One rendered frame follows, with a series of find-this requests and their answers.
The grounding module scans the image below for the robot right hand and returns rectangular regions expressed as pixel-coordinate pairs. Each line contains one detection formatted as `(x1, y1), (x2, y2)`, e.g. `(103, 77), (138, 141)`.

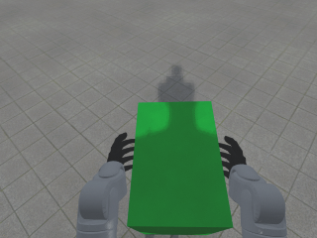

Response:
(218, 136), (247, 178)

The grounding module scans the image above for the carton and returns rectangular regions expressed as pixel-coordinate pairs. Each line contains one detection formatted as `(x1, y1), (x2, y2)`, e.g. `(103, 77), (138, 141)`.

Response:
(127, 101), (234, 235)

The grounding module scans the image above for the left robot forearm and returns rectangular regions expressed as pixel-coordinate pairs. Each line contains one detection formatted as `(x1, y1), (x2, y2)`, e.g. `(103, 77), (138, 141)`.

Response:
(76, 161), (128, 238)

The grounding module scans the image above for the robot left hand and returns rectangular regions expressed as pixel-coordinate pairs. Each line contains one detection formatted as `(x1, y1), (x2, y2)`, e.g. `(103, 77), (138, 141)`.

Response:
(107, 132), (135, 172)

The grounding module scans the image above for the right robot forearm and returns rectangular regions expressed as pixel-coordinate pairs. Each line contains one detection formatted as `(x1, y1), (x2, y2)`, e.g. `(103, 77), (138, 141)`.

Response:
(228, 164), (287, 238)

